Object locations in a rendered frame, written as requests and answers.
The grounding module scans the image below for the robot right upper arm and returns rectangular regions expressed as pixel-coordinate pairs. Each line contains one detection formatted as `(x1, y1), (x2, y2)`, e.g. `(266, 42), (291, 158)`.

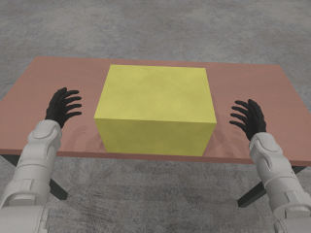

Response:
(273, 216), (311, 233)

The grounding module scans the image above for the carton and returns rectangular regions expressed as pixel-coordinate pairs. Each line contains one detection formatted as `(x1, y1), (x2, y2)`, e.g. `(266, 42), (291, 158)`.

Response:
(94, 64), (217, 156)

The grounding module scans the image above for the right robot hand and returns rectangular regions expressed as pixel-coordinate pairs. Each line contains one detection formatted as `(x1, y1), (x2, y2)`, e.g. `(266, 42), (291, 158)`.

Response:
(229, 99), (266, 141)

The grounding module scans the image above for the left robot hand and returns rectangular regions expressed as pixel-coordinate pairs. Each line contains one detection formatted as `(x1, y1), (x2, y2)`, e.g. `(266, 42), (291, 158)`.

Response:
(45, 87), (82, 129)

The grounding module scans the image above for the right robot forearm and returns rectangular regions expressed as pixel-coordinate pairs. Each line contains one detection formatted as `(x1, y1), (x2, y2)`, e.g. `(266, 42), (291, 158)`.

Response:
(248, 132), (311, 219)

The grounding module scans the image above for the table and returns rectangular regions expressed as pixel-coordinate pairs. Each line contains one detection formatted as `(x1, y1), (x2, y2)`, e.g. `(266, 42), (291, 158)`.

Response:
(0, 55), (311, 208)

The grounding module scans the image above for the robot left upper arm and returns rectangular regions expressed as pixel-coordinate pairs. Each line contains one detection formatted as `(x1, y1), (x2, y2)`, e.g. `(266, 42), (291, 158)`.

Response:
(0, 205), (51, 233)

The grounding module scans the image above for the left robot forearm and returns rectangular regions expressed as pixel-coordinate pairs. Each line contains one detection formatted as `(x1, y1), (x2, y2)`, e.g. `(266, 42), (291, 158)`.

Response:
(0, 119), (62, 211)

